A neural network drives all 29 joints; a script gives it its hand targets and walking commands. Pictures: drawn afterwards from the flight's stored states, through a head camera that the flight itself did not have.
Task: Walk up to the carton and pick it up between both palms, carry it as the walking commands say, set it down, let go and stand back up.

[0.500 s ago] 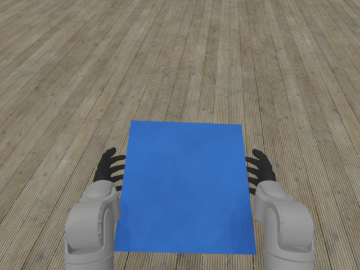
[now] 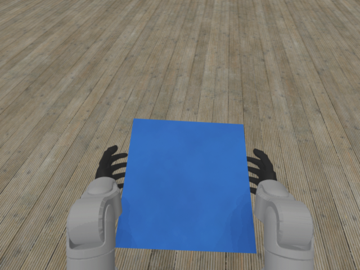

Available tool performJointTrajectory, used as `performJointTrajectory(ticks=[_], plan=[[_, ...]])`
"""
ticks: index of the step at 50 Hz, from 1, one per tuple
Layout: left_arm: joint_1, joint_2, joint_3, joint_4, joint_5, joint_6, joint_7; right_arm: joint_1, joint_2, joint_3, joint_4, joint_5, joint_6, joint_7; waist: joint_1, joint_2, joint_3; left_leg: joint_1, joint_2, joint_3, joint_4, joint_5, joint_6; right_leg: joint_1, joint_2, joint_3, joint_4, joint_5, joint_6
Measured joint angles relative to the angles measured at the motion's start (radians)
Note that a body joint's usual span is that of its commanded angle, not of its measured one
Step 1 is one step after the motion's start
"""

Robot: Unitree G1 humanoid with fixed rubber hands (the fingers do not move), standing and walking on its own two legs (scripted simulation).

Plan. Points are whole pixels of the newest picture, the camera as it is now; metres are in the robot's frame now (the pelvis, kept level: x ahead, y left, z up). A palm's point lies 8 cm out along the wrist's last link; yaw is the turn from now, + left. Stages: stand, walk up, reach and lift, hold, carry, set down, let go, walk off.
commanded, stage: carry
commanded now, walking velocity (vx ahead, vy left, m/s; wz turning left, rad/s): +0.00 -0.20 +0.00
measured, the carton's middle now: (183, 190) +0.30 -0.01 +0.01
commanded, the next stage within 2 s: none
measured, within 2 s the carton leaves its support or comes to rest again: neither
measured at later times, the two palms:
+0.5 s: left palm (165, 205) +0.22 +0.03 +0.11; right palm (337, 196) +0.22 -0.28 +0.11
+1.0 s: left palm (248, 238) +0.16 -0.10 +0.10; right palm out of the picture +0.17 -0.41 +0.11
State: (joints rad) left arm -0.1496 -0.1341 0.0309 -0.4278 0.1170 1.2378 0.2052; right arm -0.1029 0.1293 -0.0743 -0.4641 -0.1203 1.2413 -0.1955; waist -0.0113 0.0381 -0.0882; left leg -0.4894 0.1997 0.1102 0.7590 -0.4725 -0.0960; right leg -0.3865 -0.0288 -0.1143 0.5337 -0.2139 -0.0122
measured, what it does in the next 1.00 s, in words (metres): steps to the right: left foot, then right foot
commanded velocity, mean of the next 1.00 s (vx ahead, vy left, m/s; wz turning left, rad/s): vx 0.00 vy -0.20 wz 0.00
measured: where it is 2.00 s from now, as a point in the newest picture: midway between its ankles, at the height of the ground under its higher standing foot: outside the picture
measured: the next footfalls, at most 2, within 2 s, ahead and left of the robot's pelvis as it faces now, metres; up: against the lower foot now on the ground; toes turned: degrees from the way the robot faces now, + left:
left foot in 0.24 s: +0.02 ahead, +0.03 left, +0.00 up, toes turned +13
right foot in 0.56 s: +0.02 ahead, -0.29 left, +0.00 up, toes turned -7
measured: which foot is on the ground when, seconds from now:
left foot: up 0.00-0.22, down 0.24-0.56, up 0.58-0.84, down 0.86-1.00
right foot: down 0.00-0.26, up 0.28-0.54, down 0.56-0.88, up 0.90-1.00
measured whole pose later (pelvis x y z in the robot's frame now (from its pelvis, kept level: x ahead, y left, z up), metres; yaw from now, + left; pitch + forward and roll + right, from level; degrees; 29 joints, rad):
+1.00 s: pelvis -0.09 -0.27 +0.01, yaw +1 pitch +4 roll -1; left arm -0.09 -0.13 0.04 -0.47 0.12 1.25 0.22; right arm -0.11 0.13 -0.05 -0.42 -0.11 1.23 -0.18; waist 0.01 -0.03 -0.09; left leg -0.32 0.10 0.19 0.50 -0.25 0.01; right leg -0.55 0.01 -0.07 0.91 -0.38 0.01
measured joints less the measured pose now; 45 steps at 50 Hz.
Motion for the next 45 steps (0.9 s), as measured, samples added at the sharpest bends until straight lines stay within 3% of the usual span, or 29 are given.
performJointTrajectory(ticks=[2,5,9,12,15,18,20,25,28,30,32,34,36,40,43,44,45], plan=[[0.010,0.001,-0.003,0.003,0.006,0.001,-0.006,0.007,0.000,0.002,-0.003,0.010,0.008,-0.007,-0.017,-0.014,0.013,-0.047,-0.050,-0.004,0.171,-0.080,0.017,-0.002,-0.008,-0.004,-0.003,-0.010,-0.022],[0.028,0.002,-0.001,-0.022,0.012,-0.009,-0.011,0.002,0.000,0.014,-0.011,0.019,0.004,-0.015,-0.031,-0.024,0.026,-0.062,-0.100,0.020,0.259,-0.057,0.033,-0.007,-0.001,-0.013,-0.008,-0.002,-0.045],[0.042,0.004,0.002,-0.049,0.015,-0.019,-0.010,-0.011,0.001,0.020,-0.008,0.024,-0.007,-0.016,-0.020,-0.039,0.016,0.008,-0.143,0.057,0.111,-0.014,0.061,-0.020,0.029,-0.034,-0.008,0.005,-0.075],[0.048,0.004,0.001,-0.056,0.014,-0.016,-0.001,-0.025,0.002,0.017,0.006,0.022,-0.006,-0.009,-0.008,-0.049,-0.005,0.129,-0.148,0.089,-0.158,0.124,0.087,-0.033,0.061,-0.059,0.012,-0.002,-0.091],[0.061,0.005,0.014,-0.048,0.010,-0.006,0.006,-0.025,0.002,0.028,0.051,0.012,-0.016,0.004,0.003,-0.080,-0.013,0.137,-0.140,0.090,-0.187,0.194,0.137,-0.091,0.060,-0.026,0.180,-0.154,-0.020],[0.063,0.006,0.010,-0.043,0.004,0.010,0.013,-0.009,0.001,0.029,0.056,0.007,-0.014,0.010,0.018,-0.072,-0.003,0.160,-0.110,0.082,-0.230,0.213,0.118,-0.145,0.041,0.035,0.370,-0.187,0.018],[0.056,0.006,0.004,-0.048,-0.003,0.011,0.018,-0.002,0.001,0.025,0.036,0.007,-0.013,0.010,0.023,-0.059,0.001,0.163,-0.087,0.071,-0.256,0.236,0.099,-0.145,0.013,0.058,0.368,-0.173,0.032],[0.021,0.003,0.012,-0.058,-0.011,0.006,0.017,-0.012,0.002,0.023,-0.003,0.000,-0.013,0.005,0.020,-0.024,0.003,0.126,-0.017,0.049,-0.244,0.260,0.044,-0.068,-0.024,0.050,0.174,-0.151,0.049],[0.001,0.001,0.018,-0.051,-0.010,0.006,0.009,-0.018,0.001,0.021,-0.016,-0.006,-0.007,0.002,0.016,-0.010,0.001,0.086,0.023,0.032,-0.184,0.246,0.001,0.019,-0.017,0.013,-0.029,-0.019,0.042],[0.001,0.000,0.005,-0.020,-0.003,-0.003,0.002,-0.009,0.000,0.005,-0.009,-0.003,-0.004,0.001,0.007,0.009,0.005,0.040,0.023,0.002,-0.086,0.088,-0.010,-0.002,0.002,0.001,-0.008,0.008,0.012],[0.006,0.001,-0.001,-0.005,0.003,-0.001,-0.005,0.003,0.000,0.002,-0.009,0.007,0.004,-0.005,-0.010,-0.007,0.018,-0.016,-0.028,-0.011,0.092,-0.065,0.006,-0.009,-0.007,-0.003,-0.002,-0.001,-0.016],[0.018,0.002,-0.002,-0.012,0.009,-0.004,-0.010,0.005,0.000,0.008,-0.013,0.015,0.007,-0.012,-0.025,-0.018,0.031,-0.054,-0.072,-0.003,0.230,-0.085,0.024,-0.010,-0.009,-0.008,-0.009,0.003,-0.034],[0.032,0.003,-0.001,-0.030,0.013,-0.012,-0.012,0.002,0.000,0.015,-0.017,0.021,0.003,-0.016,-0.031,-0.023,0.037,-0.058,-0.100,0.017,0.263,-0.062,0.036,-0.012,0.000,-0.015,-0.013,0.010,-0.050],[0.050,0.004,0.001,-0.055,0.016,-0.022,-0.011,-0.009,0.001,0.022,-0.012,0.026,-0.008,-0.016,-0.021,-0.038,0.022,0.011,-0.142,0.054,0.113,-0.020,0.066,-0.019,0.033,-0.039,-0.024,0.021,-0.082],[0.056,0.005,-0.001,-0.061,0.015,-0.018,-0.002,-0.021,0.001,0.018,0.003,0.024,-0.009,-0.008,-0.006,-0.050,-0.002,0.131,-0.149,0.088,-0.147,0.094,0.087,-0.028,0.067,-0.064,-0.015,0.020,-0.100],[0.056,0.005,0.003,-0.058,0.013,-0.017,0.001,-0.025,0.002,0.021,0.015,0.022,-0.012,-0.006,-0.006,-0.067,-0.008,0.148,-0.151,0.091,-0.198,0.170,0.106,-0.038,0.065,-0.069,0.008,0.008,-0.091],[0.061,0.006,0.009,-0.055,0.011,-0.014,0.003,-0.026,0.003,0.025,0.032,0.018,-0.016,-0.001,-0.003,-0.081,-0.012,0.146,-0.150,0.090,-0.200,0.194,0.122,-0.058,0.063,-0.063,0.059,-0.063,-0.058]])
